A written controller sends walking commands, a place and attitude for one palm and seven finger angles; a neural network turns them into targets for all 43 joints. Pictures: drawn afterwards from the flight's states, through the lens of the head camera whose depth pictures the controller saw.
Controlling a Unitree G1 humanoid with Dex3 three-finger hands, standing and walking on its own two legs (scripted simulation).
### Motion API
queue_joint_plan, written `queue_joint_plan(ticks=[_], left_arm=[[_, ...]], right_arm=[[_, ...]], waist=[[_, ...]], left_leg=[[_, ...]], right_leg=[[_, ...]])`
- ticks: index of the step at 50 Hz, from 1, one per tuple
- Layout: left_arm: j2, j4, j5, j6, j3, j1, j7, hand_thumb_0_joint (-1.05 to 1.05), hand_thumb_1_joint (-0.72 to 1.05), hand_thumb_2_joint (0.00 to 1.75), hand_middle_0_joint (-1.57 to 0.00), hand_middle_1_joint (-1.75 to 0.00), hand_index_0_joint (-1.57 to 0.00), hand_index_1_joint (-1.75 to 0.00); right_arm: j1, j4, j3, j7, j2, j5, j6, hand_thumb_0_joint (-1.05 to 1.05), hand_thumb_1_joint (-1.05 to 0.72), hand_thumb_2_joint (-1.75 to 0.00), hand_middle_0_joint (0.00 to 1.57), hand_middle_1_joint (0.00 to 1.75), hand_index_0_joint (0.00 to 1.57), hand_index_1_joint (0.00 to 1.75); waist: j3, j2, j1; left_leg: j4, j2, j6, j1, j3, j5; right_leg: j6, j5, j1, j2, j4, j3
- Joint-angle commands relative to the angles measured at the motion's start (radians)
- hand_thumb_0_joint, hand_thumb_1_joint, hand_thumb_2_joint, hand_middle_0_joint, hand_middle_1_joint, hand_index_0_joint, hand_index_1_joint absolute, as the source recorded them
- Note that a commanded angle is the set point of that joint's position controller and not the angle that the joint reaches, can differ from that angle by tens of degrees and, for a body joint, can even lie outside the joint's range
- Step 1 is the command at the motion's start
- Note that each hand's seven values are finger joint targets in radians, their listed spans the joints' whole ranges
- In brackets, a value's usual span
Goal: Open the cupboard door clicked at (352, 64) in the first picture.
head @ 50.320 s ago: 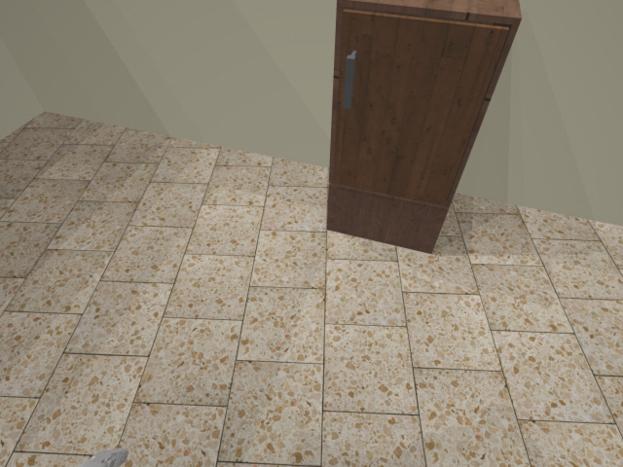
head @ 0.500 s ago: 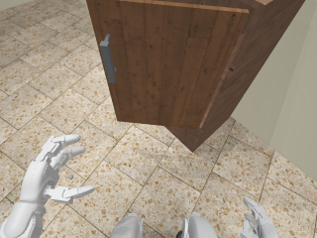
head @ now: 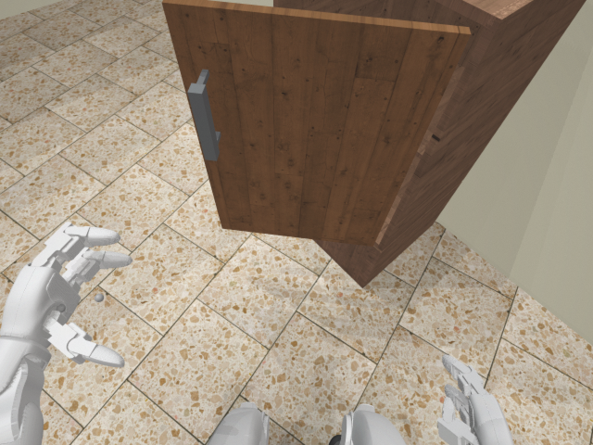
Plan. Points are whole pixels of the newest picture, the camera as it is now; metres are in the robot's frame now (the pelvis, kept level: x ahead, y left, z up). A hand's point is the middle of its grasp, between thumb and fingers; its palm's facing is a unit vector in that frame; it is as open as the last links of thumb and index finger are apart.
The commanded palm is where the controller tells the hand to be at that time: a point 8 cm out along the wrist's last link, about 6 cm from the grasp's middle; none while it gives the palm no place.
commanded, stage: raise the hand with hooked fingers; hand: left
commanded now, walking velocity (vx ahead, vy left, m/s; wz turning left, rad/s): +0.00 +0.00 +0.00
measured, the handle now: (208, 117) +0.60 +0.20 +0.03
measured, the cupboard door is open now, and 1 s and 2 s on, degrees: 42 42 42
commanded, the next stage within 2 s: move the hooked fingers beside the handle in 0.62 s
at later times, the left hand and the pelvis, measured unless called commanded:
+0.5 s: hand (103, 285) +0.29 +0.26 +0.05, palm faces -0.03 -1.00 -0.05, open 14.0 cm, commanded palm +0.26 +0.31 +0.05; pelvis +0.00 -0.01 +0.00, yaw -1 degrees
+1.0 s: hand (109, 258) +0.32 +0.27 +0.04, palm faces -0.06 -1.00 -0.03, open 14.0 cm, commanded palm +0.31 +0.31 +0.05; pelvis -0.01 +0.00 +0.00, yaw +0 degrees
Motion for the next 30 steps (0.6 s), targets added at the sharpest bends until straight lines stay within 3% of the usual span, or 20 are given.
queue_joint_plan(ticks=[1,4,10,14,17,18,22,26,30], left_arm=[[0.260,-0.147,-0.036,-0.059,0.129,-0.155,-0.036,0.00,-0.50,0.30,-0.30,-1.20,-0.30,-1.20],[0.296,-0.112,-0.049,-0.060,0.160,-0.186,-0.051,0.00,-0.50,0.30,-0.30,-1.20,-0.30,-1.20],[0.267,-0.045,-0.061,-0.055,0.144,-0.175,-0.085,0.00,-0.50,0.30,-0.30,-1.20,-0.30,-1.20],[0.297,-0.087,-0.054,-0.069,0.158,-0.183,-0.069,0.00,-0.50,0.30,-0.30,-1.20,-0.30,-1.20],[0.295,-0.094,-0.049,-0.084,0.167,-0.175,-0.052,0.00,-0.50,0.30,-0.30,-1.20,-0.30,-1.20],[0.299,-0.086,-0.051,-0.085,0.176,-0.174,-0.046,0.00,-0.50,0.30,-0.30,-1.20,-0.30,-1.20],[0.289,-0.094,-0.052,-0.097,0.162,-0.192,-0.050,0.00,-0.50,0.30,-0.30,-1.20,-0.30,-1.20],[0.272,-0.062,-0.050,-0.086,0.140,-0.200,-0.066,0.00,-0.50,0.30,-0.30,-1.20,-0.30,-1.20],[0.296,-0.078,-0.048,-0.084,0.154,-0.213,-0.071,0.00,-0.50,0.30,-0.30,-1.20,-0.30,-1.20]], right_arm=[[0.031,-0.117,-0.085,-0.016,-0.172,0.002,-0.055,0.00,-0.90,-0.90,0.20,0.30,0.20,0.30],[0.038,-0.111,-0.085,-0.016,-0.176,-0.001,-0.056,0.00,-0.90,-0.90,0.20,0.30,0.20,0.30],[0.047,-0.120,-0.087,-0.010,-0.178,0.004,-0.052,0.00,-0.90,-0.90,0.20,0.30,0.20,0.30],[0.052,-0.122,-0.092,-0.004,-0.180,0.001,-0.053,0.00,-0.90,-0.90,0.20,0.30,0.20,0.30],[0.052,-0.124,-0.092,-0.003,-0.174,0.002,-0.050,0.00,-0.90,-0.90,0.20,0.30,0.20,0.30],[0.052,-0.126,-0.092,-0.005,-0.175,0.003,-0.049,0.00,-0.90,-0.90,0.20,0.30,0.20,0.30],[0.048,-0.123,-0.089,-0.008,-0.172,0.004,-0.049,0.00,-0.90,-0.90,0.20,0.30,0.20,0.30],[0.048,-0.123,-0.087,-0.012,-0.174,0.008,-0.046,0.00,-0.90,-0.90,0.20,0.30,0.20,0.30],[0.049,-0.125,-0.084,-0.014,-0.175,0.004,-0.048,0.00,-0.90,-0.90,0.20,0.30,0.20,0.30]], waist=[[-0.316,0.073,-0.009],[-0.314,0.054,-0.011],[-0.311,0.036,-0.011],[-0.303,0.072,-0.009],[-0.301,0.075,-0.009],[-0.291,0.052,-0.011],[-0.297,0.082,-0.014],[-0.277,0.053,-0.026],[-0.304,0.081,-0.017]], left_leg=[[-0.178,-0.021,-0.038,0.161,-0.074,0.430],[-0.170,-0.021,-0.033,0.142,-0.071,0.429],[-0.176,-0.023,-0.024,0.112,-0.053,0.389],[-0.180,-0.022,-0.025,0.121,-0.056,0.395],[-0.192,-0.023,-0.025,0.128,-0.054,0.372],[-0.192,-0.023,-0.024,0.114,-0.053,0.357],[-0.191,-0.023,-0.023,0.123,-0.052,0.348],[-0.185,-0.023,-0.020,0.101,-0.050,0.312],[-0.189,-0.022,-0.022,0.127,-0.056,0.339]], right_leg=[[-0.016,0.236,0.235,0.053,-0.099,0.072],[-0.019,0.245,0.251,0.056,-0.103,0.079],[-0.015,0.225,0.279,0.051,-0.124,0.101],[-0.019,0.221,0.263,0.052,-0.119,0.098],[-0.014,0.197,0.260,0.049,-0.125,0.096],[-0.012,0.186,0.261,0.049,-0.129,0.097],[-0.013,0.181,0.261,0.048,-0.131,0.105],[-0.010,0.152,0.249,0.047,-0.139,0.113],[-0.016,0.172,0.252,0.051,-0.128,0.105]])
